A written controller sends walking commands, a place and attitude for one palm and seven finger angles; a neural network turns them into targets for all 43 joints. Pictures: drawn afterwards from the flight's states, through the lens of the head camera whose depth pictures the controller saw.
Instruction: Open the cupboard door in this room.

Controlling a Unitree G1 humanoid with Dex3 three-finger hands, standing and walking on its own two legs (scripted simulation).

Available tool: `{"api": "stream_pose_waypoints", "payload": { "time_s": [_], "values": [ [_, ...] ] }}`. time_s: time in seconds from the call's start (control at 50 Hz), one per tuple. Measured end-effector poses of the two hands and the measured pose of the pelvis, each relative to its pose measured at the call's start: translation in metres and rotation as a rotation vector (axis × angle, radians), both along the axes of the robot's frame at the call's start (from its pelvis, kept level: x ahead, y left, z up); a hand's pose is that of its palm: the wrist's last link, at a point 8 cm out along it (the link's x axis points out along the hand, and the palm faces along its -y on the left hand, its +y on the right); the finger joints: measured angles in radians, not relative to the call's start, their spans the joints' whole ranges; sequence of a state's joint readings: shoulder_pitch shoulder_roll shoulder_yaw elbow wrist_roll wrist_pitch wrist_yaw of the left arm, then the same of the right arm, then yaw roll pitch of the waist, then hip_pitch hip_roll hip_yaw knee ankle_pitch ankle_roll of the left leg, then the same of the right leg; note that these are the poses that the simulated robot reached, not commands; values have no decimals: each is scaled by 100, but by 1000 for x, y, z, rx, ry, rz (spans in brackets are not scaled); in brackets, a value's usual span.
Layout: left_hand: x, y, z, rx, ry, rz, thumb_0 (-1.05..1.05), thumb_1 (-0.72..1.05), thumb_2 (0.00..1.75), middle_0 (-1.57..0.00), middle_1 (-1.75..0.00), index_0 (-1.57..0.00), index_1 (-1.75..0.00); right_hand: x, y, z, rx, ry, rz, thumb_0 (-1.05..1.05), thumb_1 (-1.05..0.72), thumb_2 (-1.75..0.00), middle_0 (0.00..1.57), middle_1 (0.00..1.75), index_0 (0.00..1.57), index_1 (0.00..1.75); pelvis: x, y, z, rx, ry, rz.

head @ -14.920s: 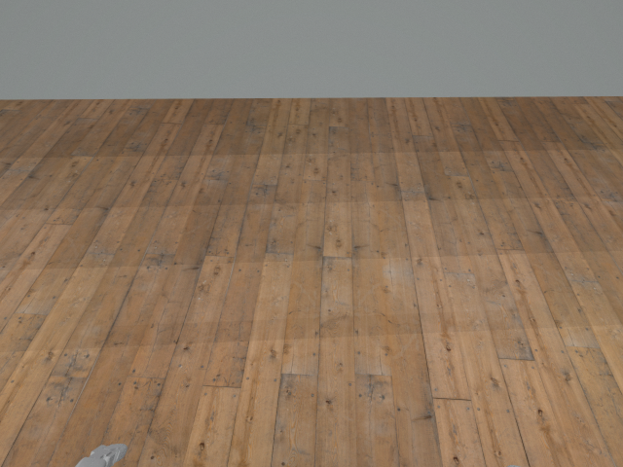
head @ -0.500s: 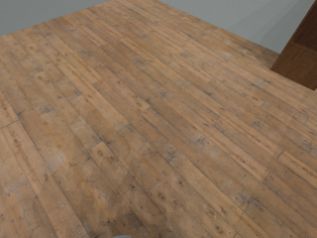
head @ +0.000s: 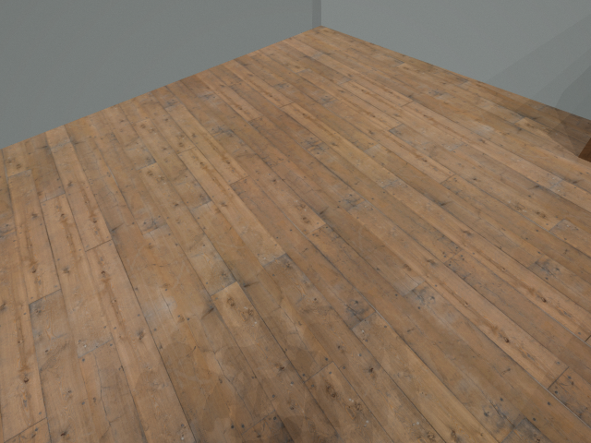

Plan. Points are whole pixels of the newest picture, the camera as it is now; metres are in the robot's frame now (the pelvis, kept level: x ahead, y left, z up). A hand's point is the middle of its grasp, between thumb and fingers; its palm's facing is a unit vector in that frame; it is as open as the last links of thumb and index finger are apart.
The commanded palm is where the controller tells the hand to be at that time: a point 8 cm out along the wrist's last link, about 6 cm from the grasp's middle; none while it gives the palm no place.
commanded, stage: turn or walk to find it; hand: left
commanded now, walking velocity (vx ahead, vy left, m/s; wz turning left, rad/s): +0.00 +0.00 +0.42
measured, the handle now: out of the picture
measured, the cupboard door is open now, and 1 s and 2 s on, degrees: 0 0 0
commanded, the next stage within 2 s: none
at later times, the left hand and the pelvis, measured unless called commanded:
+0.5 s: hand out of the picture -0.05 +0.24 -0.18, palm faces +0.28 -0.93 -0.25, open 7.3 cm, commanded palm none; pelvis -0.03 +0.03 +0.00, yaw +13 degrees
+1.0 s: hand out of the picture -0.06 +0.16 -0.15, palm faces +0.44 -0.86 -0.27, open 7.3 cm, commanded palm none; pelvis -0.03 -0.04 +0.00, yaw +27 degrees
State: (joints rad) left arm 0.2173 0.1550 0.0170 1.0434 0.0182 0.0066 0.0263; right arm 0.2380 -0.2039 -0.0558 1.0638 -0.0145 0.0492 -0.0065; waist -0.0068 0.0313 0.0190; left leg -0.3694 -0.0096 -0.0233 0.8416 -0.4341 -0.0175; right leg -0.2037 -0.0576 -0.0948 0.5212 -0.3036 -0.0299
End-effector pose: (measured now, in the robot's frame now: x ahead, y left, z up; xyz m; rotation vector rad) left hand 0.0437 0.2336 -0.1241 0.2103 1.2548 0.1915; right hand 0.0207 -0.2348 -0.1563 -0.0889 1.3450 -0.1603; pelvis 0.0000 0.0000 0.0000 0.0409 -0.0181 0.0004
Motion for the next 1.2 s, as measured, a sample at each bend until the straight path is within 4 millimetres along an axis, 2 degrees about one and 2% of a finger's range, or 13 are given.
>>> {"api": "stream_pose_waypoints", "payload": {
  "time_s": [0.1,0.18,0.26,0.36,0.44,0.58,0.64,0.72,0.8,0.92,1.02,1.1,1.2],
  "values": [
    [-35,-7,0,-5,57,62,0,92,90,-21,-30,-21,-30,7,-18,6,-28,27,50,1,-91,-90,20,30,20,30,-7,-6,3,4,8,49],
    [-61,-5,-4,-16,99,114,0,91,90,-21,-30,-21,-30,16,-22,9,-56,52,107,1,-91,-90,20,30,19,30,-11,-5,2,-1,21,90],
    [-88,5,-12,-30,135,170,0,91,90,-21,-30,-21,-30,36,-12,14,-81,38,175,1,-91,-90,20,30,19,30,-17,3,0,-11,31,126],
    [-117,30,-33,-48,161,246,0,91,90,-21,-30,-21,-30,70,15,16,-111,-59,262,1,-91,-90,20,30,19,30,-22,21,-12,-37,31,185],
    [-121,46,-32,-38,156,278,0,91,90,-20,-30,-20,-30,85,36,28,-106,-114,311,1,-90,-90,20,30,19,30,-25,25,-7,-39,18,206],
    [-94,55,-15,-9,37,290,0,91,90,-20,-30,-20,-30,93,50,30,-65,-150,351,1,-90,-90,20,30,20,30,-28,21,0,-49,10,251],
    [-80,50,-9,10,-11,285,0,91,90,-20,-30,-20,-30,92,43,24,-46,-144,356,1,-90,-90,20,30,20,30,-29,12,-1,-42,9,272],
    [-64,35,-2,40,-73,283,0,91,90,-20,-30,-20,-30,88,23,8,-23,-113,361,1,-90,-90,20,30,20,30,-29,-6,-7,-27,13,307],
    [-68,12,4,66,-107,297,0,91,90,-20,-30,-20,-30,87,-2,-6,-17,-71,373,1,-90,-90,20,30,20,30,-29,-23,-12,-22,4,359],
    [-103,-19,10,45,-55,384,0,91,90,-21,-30,-21,-30,89,-23,1,-34,-15,426,1,-90,-90,20,30,20,30,-29,-35,-2,-2,2,423],
    [-134,-36,3,9,-6,452,0,91,90,-21,-30,-21,-30,91,-25,8,-59,22,480,1,-91,-90,20,30,19,30,-31,-37,1,-9,10,473],
    [-163,-42,-6,-23,28,511,0,91,90,-21,-30,-21,-30,98,-11,13,-79,26,541,1,-91,-90,20,30,19,30,-37,-34,0,-19,13,511],
    [-208,-39,-25,-63,67,592,0,91,90,-21,-30,-21,-30,117,29,20,-95,-47,633,1,-91,-90,20,30,19,30,-52,-20,-7,-46,10,562]
  ]
}}
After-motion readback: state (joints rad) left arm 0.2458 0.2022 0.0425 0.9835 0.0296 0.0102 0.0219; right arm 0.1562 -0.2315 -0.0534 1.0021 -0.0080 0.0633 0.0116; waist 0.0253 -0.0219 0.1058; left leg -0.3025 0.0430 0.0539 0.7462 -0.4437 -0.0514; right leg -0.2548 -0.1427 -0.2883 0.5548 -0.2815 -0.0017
